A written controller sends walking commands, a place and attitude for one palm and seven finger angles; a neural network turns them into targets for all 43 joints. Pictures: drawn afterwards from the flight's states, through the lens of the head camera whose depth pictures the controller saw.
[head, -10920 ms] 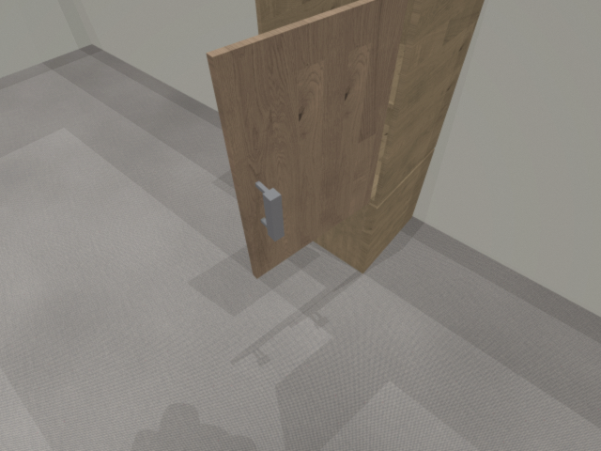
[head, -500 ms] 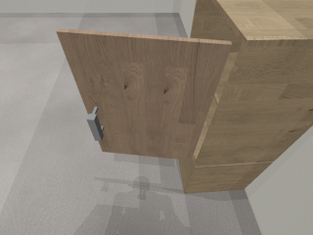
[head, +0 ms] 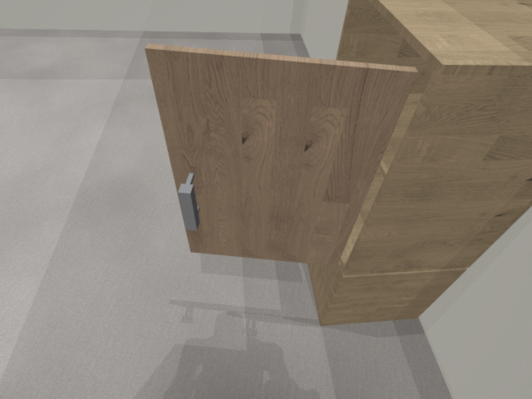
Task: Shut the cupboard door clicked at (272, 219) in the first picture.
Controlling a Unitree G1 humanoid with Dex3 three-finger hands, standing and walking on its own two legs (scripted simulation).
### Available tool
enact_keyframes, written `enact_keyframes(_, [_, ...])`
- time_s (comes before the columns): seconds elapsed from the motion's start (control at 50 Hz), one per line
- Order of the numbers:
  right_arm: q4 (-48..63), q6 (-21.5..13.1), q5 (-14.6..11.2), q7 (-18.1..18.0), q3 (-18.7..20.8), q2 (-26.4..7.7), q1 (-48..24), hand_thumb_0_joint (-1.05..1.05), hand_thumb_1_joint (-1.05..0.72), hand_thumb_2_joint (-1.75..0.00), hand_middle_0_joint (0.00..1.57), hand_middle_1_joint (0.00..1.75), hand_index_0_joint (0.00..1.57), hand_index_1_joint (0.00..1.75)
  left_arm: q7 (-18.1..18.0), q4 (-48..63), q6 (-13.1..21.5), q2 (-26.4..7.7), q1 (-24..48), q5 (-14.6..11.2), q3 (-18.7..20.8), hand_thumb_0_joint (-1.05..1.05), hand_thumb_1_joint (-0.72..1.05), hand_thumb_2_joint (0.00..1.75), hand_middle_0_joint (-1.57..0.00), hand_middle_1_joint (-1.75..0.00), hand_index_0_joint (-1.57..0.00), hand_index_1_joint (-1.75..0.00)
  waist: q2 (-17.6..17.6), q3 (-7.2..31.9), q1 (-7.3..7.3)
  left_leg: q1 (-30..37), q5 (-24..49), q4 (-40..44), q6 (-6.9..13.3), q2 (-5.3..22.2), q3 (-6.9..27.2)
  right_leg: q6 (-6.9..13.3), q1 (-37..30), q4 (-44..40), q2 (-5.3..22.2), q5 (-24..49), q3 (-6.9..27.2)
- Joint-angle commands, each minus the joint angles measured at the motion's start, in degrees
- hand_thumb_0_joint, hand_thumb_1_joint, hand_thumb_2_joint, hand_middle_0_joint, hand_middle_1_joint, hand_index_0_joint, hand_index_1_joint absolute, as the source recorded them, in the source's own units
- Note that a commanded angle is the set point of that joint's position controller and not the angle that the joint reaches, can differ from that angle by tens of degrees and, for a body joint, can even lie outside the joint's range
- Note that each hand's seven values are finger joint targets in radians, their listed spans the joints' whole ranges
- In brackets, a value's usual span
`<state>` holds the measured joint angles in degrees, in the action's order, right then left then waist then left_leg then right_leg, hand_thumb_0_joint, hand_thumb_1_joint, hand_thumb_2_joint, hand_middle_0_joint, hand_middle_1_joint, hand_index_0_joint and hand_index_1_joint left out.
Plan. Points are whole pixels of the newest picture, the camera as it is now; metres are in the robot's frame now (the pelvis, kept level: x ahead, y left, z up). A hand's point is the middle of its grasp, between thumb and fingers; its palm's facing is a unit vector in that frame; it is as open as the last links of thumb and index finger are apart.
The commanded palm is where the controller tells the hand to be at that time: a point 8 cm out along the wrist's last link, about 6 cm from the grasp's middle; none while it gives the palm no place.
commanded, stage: shuffle to correct the standing spot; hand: left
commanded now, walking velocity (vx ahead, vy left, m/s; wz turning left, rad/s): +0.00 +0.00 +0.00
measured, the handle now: (191, 201) +0.53 +0.20 -0.08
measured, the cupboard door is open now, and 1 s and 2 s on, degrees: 80 80 80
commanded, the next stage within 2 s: come to a stop and stand still in 0.40 s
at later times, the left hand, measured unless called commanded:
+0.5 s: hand out of the picture +0.00 +0.16 -0.18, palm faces -0.01 -0.99 -0.14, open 7.4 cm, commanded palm none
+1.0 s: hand out of the picture +0.11 +0.19 -0.18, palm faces +0.00 -0.98 -0.20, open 7.4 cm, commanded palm none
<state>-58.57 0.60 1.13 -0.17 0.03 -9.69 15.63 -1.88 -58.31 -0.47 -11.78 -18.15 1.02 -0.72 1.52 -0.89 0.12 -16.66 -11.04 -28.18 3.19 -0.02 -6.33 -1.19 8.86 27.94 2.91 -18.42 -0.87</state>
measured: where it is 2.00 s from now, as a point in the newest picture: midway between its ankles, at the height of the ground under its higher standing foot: outside the picture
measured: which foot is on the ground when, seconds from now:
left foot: down 0.00-1.00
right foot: down 0.00-0.36, up 0.38-0.56, down 0.58-1.00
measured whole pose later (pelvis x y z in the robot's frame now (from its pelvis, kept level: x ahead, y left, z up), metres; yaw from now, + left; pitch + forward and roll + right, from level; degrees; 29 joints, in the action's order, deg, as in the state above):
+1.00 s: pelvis +0.07 +0.01 +0.00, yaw -2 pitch +0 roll +0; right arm -59.3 0.4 0.9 -1.7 1.1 -9.0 11.9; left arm -2.0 -57.7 -0.9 -10.6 -13.3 0.8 0.8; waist 1.8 -4.0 1.0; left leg -14.3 -14.3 -28.8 2.9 0.1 -7.5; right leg 0.1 14.0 30.1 2.3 -15.6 -4.7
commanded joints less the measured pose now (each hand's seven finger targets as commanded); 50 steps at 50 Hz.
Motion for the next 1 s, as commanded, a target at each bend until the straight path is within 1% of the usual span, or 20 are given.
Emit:
enact_keyframes(0.0, [2.68,-1.37,-0.27,-0.48,1.69,-8.47,0.70,0.00,-0.90,-0.90,0.20,0.30,0.20,0.30,-0.23,0.75,0.82,-4.32,-5.63,0.23,0.92,0.00,0.90,0.90,-0.20,-0.30,-0.20,-0.30,-3.27,-2.95,0.54,0.15,-15.19,13.59,-0.02,6.99,12.12,2.86,4.71,-4.60,1.16,-1.92,1.63])
enact_keyframes(0.1, [1.05,-0.34,0.03,-0.18,1.92,-8.49,1.40,0.00,-0.90,-0.90,0.20,0.30,0.20,0.30,0.19,-1.09,0.77,-3.27,-9.26,0.68,1.09,0.00,0.90,0.90,-0.20,-0.30,-0.20,-0.30,-2.90,-4.57,1.07,-1.64,-25.46,13.41,0.53,6.69,11.66,3.48,6.69,-4.12,0.15,-12.58,0.77])
enact_keyframes(0.2, [0.58,-1.20,-0.16,-0.03,1.33,-5.30,1.74,0.00,-0.90,-0.90,0.20,0.30,0.20,0.30,0.38,-2.33,1.74,-4.39,-9.34,0.10,1.74,0.00,0.90,0.90,-0.20,-0.30,-0.20,-0.30,3.87,-6.62,0.18,-1.72,-14.24,1.25,-0.60,2.15,5.42,6.31,8.76,-10.42,4.86,-15.18,9.60])
enact_keyframes(0.26, [0.00,-1.84,-0.25,-0.05,1.41,-4.99,3.40,0.00,-0.90,-0.90,0.20,0.30,0.20,0.30,0.38,-2.18,1.76,-4.67,-8.22,0.09,2.07,0.00,0.90,0.90,-0.20,-0.30,-0.20,-0.30,3.26,-7.21,-1.05,0.71,-12.93,-0.10,-0.54,2.15,4.91,6.38,11.30,-8.38,4.44,-14.80,8.46])
enact_keyframes(0.3, [-0.97,-2.18,-0.12,-0.24,1.77,-6.49,5.82,0.00,-0.90,-0.90,0.20,0.30,0.20,0.30,0.51,-1.98,1.62,-3.18,-7.79,0.30,1.97,0.00,0.90,0.90,-0.20,-0.30,-0.20,-0.30,-3.38,-7.70,-1.83,3.65,-17.40,5.65,0.79,5.53,10.08,5.13,14.46,-1.31,1.12,-13.34,3.76])
enact_keyframes(0.34, [-2.30,-2.62,0.07,-0.74,2.43,-9.15,10.61,0.00,-0.90,-0.90,0.20,0.30,0.20,0.30,0.78,-1.18,1.92,-0.78,-7.47,0.71,1.39,0.00,0.90,0.90,-0.20,-0.30,-0.20,-0.30,-13.55,-5.71,-2.77,10.98,-20.48,14.96,6.10,14.29,23.28,3.40,21.35,14.86,-3.18,-9.88,-3.91])
enact_keyframes(0.36, [-2.68,-3.02,0.10,-0.90,2.32,-8.73,12.15,0.00,-0.90,-0.90,0.20,0.30,0.20,0.30,0.81,-0.28,2.36,-0.70,-5.29,0.88,1.24,0.00,0.90,0.90,-0.20,-0.30,-0.20,-0.30,-12.66,-5.09,-3.31,13.52,-13.75,15.30,9.60,17.21,25.98,3.67,24.79,22.01,-1.96,-12.59,-3.21])
enact_keyframes(0.38, [-2.79,-3.32,0.17,-0.91,2.12,-8.00,12.08,0.00,-0.90,-0.90,0.20,0.30,0.20,0.30,0.88,0.17,2.71,-0.33,-3.17,0.79,1.34,0.00,0.90,0.90,-0.20,-0.30,-0.20,-0.30,-9.85,-4.24,-3.24,13.11,-6.82,14.55,11.29,18.55,25.36,3.94,25.58,25.36,-0.11,-13.59,-2.05])
enact_keyframes(0.42, [-2.39,-3.60,0.29,-0.95,1.77,-7.19,9.91,0.00,-0.90,-0.90,0.20,0.30,0.20,0.30,1.18,0.35,2.86,1.23,-2.43,0.50,1.40,0.00,0.90,0.90,-0.20,-0.30,-0.20,-0.30,-6.37,-2.65,-1.97,9.85,-0.05,13.51,11.41,17.91,20.50,3.76,21.45,23.20,1.26,-12.33,-1.95])
enact_keyframes(0.5, [-1.75,-3.33,-0.24,-1.09,1.28,-5.73,3.69,0.00,-0.90,-0.90,0.20,0.30,0.20,0.30,1.36,-2.22,2.69,2.82,-9.31,0.53,1.67,0.00,0.90,0.90,-0.20,-0.30,-0.20,-0.30,-3.37,-2.38,3.22,-3.89,-6.20,7.63,5.98,11.17,9.89,2.79,0.43,2.13,-1.31,2.19,-5.20])
enact_keyframes(0.52, [-1.46,-3.38,-0.57,-1.04,0.88,-3.72,3.11,0.00,-0.90,-0.90,0.20,0.30,0.20,0.30,0.82,-2.92,3.11,0.98,-10.93,0.58,2.04,0.00,0.90,0.90,-0.20,-0.30,-0.20,-0.30,1.33,-3.02,3.94,-9.26,-8.90,2.12,3.14,7.43,6.42,3.51,-5.22,-3.27,1.84,2.98,0.65])
enact_keyframes(0.54, [-0.50,-3.24,-0.76,-0.84,0.32,-1.37,2.99,0.00,-0.90,-0.90,0.20,0.30,0.20,0.30,0.23,-3.26,3.43,-2.33,-11.89,0.42,2.45,0.00,0.90,0.90,-0.20,-0.30,-0.20,-0.30,10.18,-4.52,3.73,-15.59,-14.37,-5.15,-0.46,1.69,0.83,7.40,-7.20,-8.84,11.41,5.58,13.55])
enact_keyframes(0.56, [0.01,-2.68,-0.47,-0.79,0.37,-0.91,3.14,0.00,-0.90,-0.90,0.20,0.30,0.20,0.30,-0.02,-2.53,3.19,-5.50,-11.89,-0.01,3.00,0.00,0.90,0.90,-0.20,-0.30,-0.20,-0.30,10.65,-3.56,3.18,-13.38,-18.78,-10.94,-1.82,1.29,-0.40,11.44,-3.84,-13.19,19.13,9.91,19.63])
enact_keyframes(0.58, [-0.61,-2.30,-0.31,-0.97,0.34,-0.45,2.16,0.00,-0.90,-0.90,0.20,0.30,0.20,0.30,-0.19,-2.54,3.44,-5.00,-10.10,-0.10,2.70,0.00,0.90,0.90,-0.20,-0.30,-0.20,-0.30,8.15,-3.20,2.70,-10.56,-20.33,-15.97,-2.26,1.96,1.55,13.53,-0.36,-13.15,19.30,16.41,19.29])
enact_keyframes(0.62, [-2.01,-1.74,-0.52,-1.25,0.13,0.26,3.16,0.00,-0.90,-0.90,0.20,0.30,0.20,0.30,-0.53,-1.97,3.69,-2.95,-4.92,0.10,2.07,0.00,0.90,0.90,-0.20,-0.30,-0.20,-0.30,7.14,-3.90,0.42,-7.60,-16.93,-15.07,-2.69,3.57,4.06,12.82,1.04,-8.86,16.30,36.19,12.25])
enact_keyframes(0.66, [-3.53,-1.35,-1.00,-1.22,0.26,1.08,5.64,0.00,-0.90,-0.90,0.20,0.30,0.20,0.30,-0.79,-0.89,3.27,-3.62,-2.15,0.00,2.18,0.00,0.90,0.90,-0.20,-0.30,-0.20,-0.30,5.10,-0.68,-0.71,-1.63,-9.97,-5.18,-3.54,2.67,2.57,10.67,-0.55,-3.96,12.72,43.96,5.72])
enact_keyframes(0.72, [-3.67,-1.12,-0.69,-1.68,0.92,-2.09,5.57,0.00,-0.90,-0.90,0.20,0.30,0.20,0.30,-0.78,0.62,1.91,-3.86,-0.99,-0.70,2.45,0.00,0.90,0.90,-0.20,-0.30,-0.20,-0.30,-1.24,0.29,0.12,6.21,15.16,2.51,-2.72,5.73,4.58,5.13,3.59,0.81,7.25,31.27,1.79])
enact_keyframes(0.78, [-1.56,-1.04,-0.48,-1.78,1.45,-3.80,2.90,0.00,-0.90,-0.90,0.20,0.30,0.20,0.30,-0.94,1.60,0.63,-3.60,-0.71,-0.24,2.70,0.00,0.90,0.90,-0.20,-0.30,-0.20,-0.30,-6.23,-1.38,1.16,4.31,24.99,3.48,-0.07,8.63,7.18,2.77,3.75,2.17,4.20,19.67,0.39])
enact_keyframes(0.86, [0.48,-1.03,-0.39,-1.97,2.10,-5.07,1.19,0.00,-0.90,-0.90,0.20,0.30,0.20,0.30,-0.80,2.02,0.27,-2.94,-1.04,-0.11,2.59,0.00,0.90,0.90,-0.20,-0.30,-0.20,-0.30,-4.10,1.56,1.31,5.53,23.85,4.54,1.65,9.74,8.79,2.39,2.73,2.12,2.98,14.80,0.01])
enact_keyframes(0.98, [2.02,-1.02,-0.29,-1.35,1.94,-4.97,-0.85,0.00,-0.90,-0.90,0.20,0.30,0.20,0.30,-0.25,2.47,0.18,-2.90,-0.30,0.17,2.31,0.00,0.90,0.90,-0.20,-0.30,-0.20,-0.30,-2.62,0.89,0.98,3.05,5.66,7.03,0.33,7.64,8.10,2.71,3.61,-2.50,3.47,9.37,1.97])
